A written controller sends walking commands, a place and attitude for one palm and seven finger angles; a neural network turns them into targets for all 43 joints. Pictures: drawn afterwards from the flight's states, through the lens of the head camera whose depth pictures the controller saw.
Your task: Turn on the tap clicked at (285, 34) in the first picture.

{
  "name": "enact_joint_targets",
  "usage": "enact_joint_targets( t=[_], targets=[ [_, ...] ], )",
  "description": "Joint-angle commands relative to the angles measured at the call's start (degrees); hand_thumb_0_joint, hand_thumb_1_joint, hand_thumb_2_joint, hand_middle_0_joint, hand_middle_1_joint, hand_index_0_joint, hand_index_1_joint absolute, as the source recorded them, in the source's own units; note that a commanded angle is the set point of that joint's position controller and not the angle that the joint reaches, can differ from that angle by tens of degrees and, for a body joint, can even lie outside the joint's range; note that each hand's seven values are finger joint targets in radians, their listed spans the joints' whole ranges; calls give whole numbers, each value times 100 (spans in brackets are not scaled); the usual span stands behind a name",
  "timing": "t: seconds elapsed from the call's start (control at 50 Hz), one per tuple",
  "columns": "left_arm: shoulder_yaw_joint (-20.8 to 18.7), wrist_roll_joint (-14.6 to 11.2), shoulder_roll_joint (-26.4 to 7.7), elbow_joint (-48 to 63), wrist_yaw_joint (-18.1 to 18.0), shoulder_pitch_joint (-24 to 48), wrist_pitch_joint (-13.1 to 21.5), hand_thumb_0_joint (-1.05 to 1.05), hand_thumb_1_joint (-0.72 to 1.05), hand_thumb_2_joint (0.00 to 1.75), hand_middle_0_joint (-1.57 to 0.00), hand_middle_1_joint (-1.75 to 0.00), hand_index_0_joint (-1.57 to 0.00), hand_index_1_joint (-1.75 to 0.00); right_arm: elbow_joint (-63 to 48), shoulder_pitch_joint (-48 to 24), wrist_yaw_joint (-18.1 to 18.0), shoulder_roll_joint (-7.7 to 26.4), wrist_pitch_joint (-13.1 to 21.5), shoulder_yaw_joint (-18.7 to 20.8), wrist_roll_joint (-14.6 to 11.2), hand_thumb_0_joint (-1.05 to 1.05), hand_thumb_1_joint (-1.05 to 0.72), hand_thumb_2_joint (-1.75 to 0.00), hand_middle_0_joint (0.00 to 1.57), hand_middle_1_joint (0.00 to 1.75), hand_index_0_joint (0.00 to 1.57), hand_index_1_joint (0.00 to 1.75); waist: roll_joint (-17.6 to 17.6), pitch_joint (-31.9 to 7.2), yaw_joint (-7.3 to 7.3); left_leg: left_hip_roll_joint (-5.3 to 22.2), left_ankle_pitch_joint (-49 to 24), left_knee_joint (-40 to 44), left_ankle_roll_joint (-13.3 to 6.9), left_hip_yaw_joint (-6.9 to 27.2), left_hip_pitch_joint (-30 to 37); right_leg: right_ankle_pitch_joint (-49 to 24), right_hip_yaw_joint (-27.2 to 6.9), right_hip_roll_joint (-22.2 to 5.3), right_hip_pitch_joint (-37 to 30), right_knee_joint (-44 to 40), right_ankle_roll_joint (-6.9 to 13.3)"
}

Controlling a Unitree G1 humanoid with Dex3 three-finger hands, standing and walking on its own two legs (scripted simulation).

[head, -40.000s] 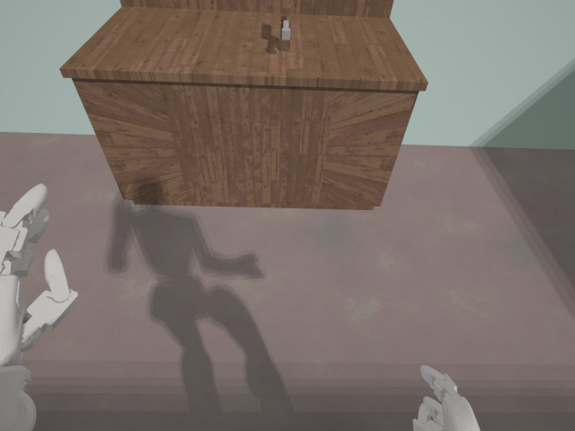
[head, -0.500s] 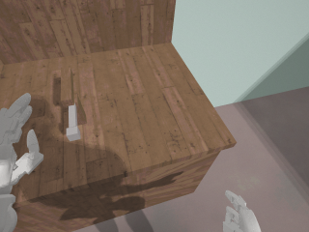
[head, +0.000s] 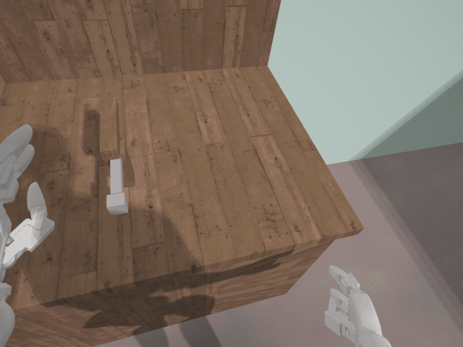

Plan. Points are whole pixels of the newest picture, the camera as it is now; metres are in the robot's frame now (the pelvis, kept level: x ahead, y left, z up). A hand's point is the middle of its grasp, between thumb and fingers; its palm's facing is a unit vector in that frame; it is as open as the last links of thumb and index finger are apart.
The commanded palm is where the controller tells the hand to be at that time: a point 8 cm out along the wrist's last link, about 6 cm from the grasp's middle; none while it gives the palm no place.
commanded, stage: look again from close up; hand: left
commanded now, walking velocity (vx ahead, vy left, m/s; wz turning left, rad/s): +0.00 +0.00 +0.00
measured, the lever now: (117, 204) +0.32 +0.23 +0.04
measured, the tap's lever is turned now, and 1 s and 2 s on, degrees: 0 0 0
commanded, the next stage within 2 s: shuffle to correct the standing spot in 0.40 s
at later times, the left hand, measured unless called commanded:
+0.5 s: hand (41, 239) +0.20 +0.25 +0.15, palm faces +0.36 -0.86 -0.37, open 7.4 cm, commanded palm +0.14 +0.28 +0.17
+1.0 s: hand (91, 240) +0.20 +0.20 +0.16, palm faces +0.32 -0.86 -0.40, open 7.4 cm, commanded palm +0.14 +0.23 +0.17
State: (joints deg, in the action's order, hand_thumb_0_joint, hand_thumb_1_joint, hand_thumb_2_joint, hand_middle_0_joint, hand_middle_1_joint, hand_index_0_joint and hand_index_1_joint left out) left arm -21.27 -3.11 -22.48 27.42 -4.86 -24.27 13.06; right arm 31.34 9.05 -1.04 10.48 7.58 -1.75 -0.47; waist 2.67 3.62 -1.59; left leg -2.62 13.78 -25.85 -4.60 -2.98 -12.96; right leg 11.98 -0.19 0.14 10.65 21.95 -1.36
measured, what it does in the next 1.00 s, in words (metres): shifts its weight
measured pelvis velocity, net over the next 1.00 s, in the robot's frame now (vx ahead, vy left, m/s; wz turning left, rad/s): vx -0.02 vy -0.05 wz -0.02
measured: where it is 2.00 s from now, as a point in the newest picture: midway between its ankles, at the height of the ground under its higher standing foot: outside the picture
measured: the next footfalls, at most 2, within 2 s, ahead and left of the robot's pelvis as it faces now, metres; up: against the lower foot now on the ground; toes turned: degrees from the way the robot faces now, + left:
none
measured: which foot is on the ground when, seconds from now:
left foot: down 0.00-1.00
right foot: down 0.00-1.00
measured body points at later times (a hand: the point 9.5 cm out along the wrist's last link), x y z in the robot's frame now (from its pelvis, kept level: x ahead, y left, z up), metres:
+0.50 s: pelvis -0.01 +0.00 +0.00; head +0.01 +0.03 +0.45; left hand +0.18 +0.30 +0.17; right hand +0.16 -0.22 -0.07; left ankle +0.00 +0.06 -0.74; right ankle -0.01 -0.14 -0.74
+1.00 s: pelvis -0.02 -0.05 +0.00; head +0.02 -0.03 +0.45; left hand +0.18 +0.24 +0.18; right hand +0.16 -0.27 -0.08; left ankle +0.00 +0.06 -0.74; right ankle -0.01 -0.14 -0.74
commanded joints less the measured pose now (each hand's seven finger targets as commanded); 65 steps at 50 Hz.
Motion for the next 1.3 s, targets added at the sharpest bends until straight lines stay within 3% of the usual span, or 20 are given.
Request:
enact_joint_targets(
  t=[0.0,0.08,0.1,0.18,0.32,0.36,0.48,0.5,0.58,0.6,0.76,0.88,0.9,0.94,1.0,1.08,1.1,1.18,1.2,1.28],
  targets=[
    [-450,-39,-740,1223,-116,371,335,0,90,90,-20,-30,-20,-30,-778,-247,-120,818,223,333,-28,0,-90,-90,20,30,20,30,-757,-1212,34,826,-1923,465,530,616,443,-1387,-88,-245,-457,-9,208],
    [-549,-7,-864,1267,-166,412,279,0,90,90,-20,-30,-20,-30,-794,-322,-146,799,218,346,-74,0,-90,-90,20,30,20,30,-705,-1183,28,796,-1724,479,548,620,453,-1449,-146,-282,-497,-59,213],
    [-408,-32,-709,1064,-138,347,277,0,90,90,-20,-30,-20,-30,-773,-265,-145,822,181,328,-29,0,-90,-90,20,30,20,30,-600,-1123,34,784,-1529,535,509,630,324,-1362,-126,-269,-500,-120,206],
    [-519,13,-859,1256,-175,491,284,0,90,90,-20,-30,-20,-30,-782,-348,-157,809,188,348,-77,0,-90,-90,20,30,20,30,-758,-1053,33,776,-1206,624,529,667,264,-1197,-167,-290,-514,-120,220],
    [-465,-6,-790,1109,-152,339,323,0,90,90,-20,-30,-20,-30,-811,-273,-160,814,177,365,-63,0,-90,-90,20,30,20,30,-688,-926,41,785,-455,809,438,745,-42,-851,-139,-286,-603,-181,203],
    [-490,-2,-793,1052,-148,280,330,0,90,90,-20,-30,-20,-30,-792,-213,-158,837,191,384,-64,0,-90,-90,20,30,20,30,-547,-936,42,785,-454,788,439,767,-37,-865,-170,-288,-600,-195,214],
    [-566,22,-877,1105,-163,313,344,0,90,90,-20,-30,-20,-30,-756,-314,-169,830,222,374,-93,0,-90,-90,20,30,20,30,-760,-901,33,792,-411,846,461,760,4,-794,-123,-262,-543,-167,195],
    [-435,-7,-729,1017,-134,313,348,0,90,90,-20,-30,-20,-30,-731,-247,-167,834,205,360,-56,0,-90,-90,20,30,20,30,-597,-895,41,806,-417,887,454,786,4,-759,-95,-212,-502,-191,183],
    [-547,6,-876,1190,-143,620,340,0,90,90,-20,-30,-20,-30,-744,-310,-158,803,219,398,-102,0,-90,-90,20,30,20,30,-918,-796,36,1040,-474,1110,626,946,124,-484,-47,-98,-295,35,149],
    [-411,-14,-731,1128,-115,652,345,0,90,90,-20,-30,-20,-30,-737,-251,-149,822,194,395,-60,0,-90,-90,20,30,20,30,-921,-805,49,1098,-443,1165,596,975,61,-403,-9,-64,-298,92,137],
    [-509,-58,-777,1146,-71,429,254,0,90,90,-20,-30,-20,-30,-862,-168,-38,791,148,489,-85,0,-90,-90,20,30,20,30,-870,-913,50,1308,-641,894,514,886,112,-389,-27,-102,-216,141,152],
    [-747,-132,-987,1292,-46,201,153,0,90,90,-20,-30,-20,-30,-913,-248,-56,776,121,501,-94,0,-90,-90,20,30,20,30,-616,-1067,50,1217,-920,433,393,672,240,-889,-145,-138,-108,3,177],
    [-557,-168,-798,1221,-6,228,140,0,90,90,-20,-30,-20,-30,-894,-222,-63,797,101,484,-57,0,-90,-90,20,30,20,30,-562,-1058,76,1148,-832,376,370,625,151,-926,-189,-143,-109,-64,177],
    [-631,-183,-900,1346,-5,278,132,0,90,90,-20,-30,-20,-30,-909,-207,-88,821,124,538,-64,0,-90,-90,20,30,20,30,-690,-1112,80,1103,-761,270,370,606,228,-1005,-355,-188,-32,-73,229],
    [-586,-233,-849,1272,10,138,63,0,90,90,-20,-30,-20,-30,-900,-243,-120,814,100,515,-46,0,-90,-90,20,30,20,30,-586,-1054,97,1051,-595,146,343,528,202,-983,-432,-215,112,-162,229],
    [-795,-263,-1058,1416,-33,84,3,0,90,90,-20,-30,-20,-30,-897,-270,-155,813,81,570,-100,0,-90,-90,20,30,20,30,-465,-1129,103,919,-457,-120,342,420,289,-1003,-645,-339,252,-276,300],
    [-664,-275,-935,1371,-23,52,10,0,90,90,-20,-30,-20,-30,-873,-218,-163,831,61,557,-51,0,-90,-90,20,30,20,30,-401,-1157,127,888,-424,-183,331,392,255,-978,-628,-364,253,-286,288],
    [-870,-302,-1126,1403,-65,-132,-37,0,90,90,-20,-30,-20,-30,-872,-256,-196,820,52,587,-91,0,-90,-90,20,30,20,30,-381,-1076,123,860,-406,-313,335,342,277,-992,-720,-446,421,-346,261],
    [-689,-312,-947,1385,-50,-106,-28,0,90,90,-20,-30,-20,-30,-858,-203,-194,834,31,571,-64,0,-90,-90,20,30,20,30,-326,-1104,162,827,-376,-331,328,330,238,-929,-688,-433,405,-342,233],
    [-881,-321,-1139,1418,-72,-223,-47,0,90,90,-20,-30,-20,-30,-865,-270,-218,845,20,598,-102,0,-90,-90,20,30,20,30,-357,-1071,137,870,-484,-359,316,320,271,-1075,-712,-459,435,-343,149]
  ],
)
